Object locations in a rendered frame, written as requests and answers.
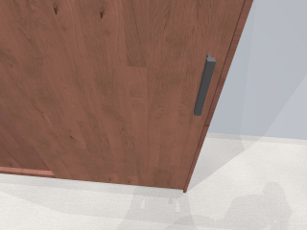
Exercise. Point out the handle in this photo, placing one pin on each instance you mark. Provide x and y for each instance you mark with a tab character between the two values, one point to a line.
206	77

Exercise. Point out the wardrobe door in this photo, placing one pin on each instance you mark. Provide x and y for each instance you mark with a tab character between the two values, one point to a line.
15	149
105	90

